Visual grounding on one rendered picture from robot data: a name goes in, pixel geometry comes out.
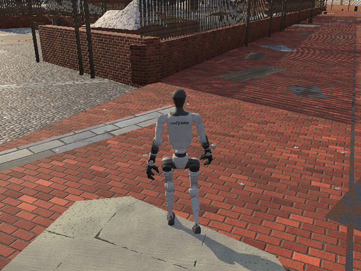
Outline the robot right forearm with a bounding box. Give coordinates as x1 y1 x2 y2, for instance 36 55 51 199
201 135 212 156

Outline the robot left forearm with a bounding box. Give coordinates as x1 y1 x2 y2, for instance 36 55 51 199
147 138 159 166

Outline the robot thigh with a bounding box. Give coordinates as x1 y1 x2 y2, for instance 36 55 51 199
161 157 174 193
188 158 200 198

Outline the robot left upper arm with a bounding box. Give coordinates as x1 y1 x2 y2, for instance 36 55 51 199
153 114 168 146

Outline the robot right thigh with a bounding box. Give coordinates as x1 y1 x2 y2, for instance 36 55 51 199
188 158 200 198

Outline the robot right upper arm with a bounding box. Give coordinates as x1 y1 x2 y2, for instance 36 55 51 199
191 113 207 143

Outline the robot right hand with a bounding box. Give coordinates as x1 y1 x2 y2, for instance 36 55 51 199
200 154 213 165

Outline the robot left hand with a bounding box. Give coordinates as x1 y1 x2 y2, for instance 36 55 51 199
146 164 159 180

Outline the robot left thigh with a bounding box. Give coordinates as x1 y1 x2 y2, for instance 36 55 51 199
161 157 174 193

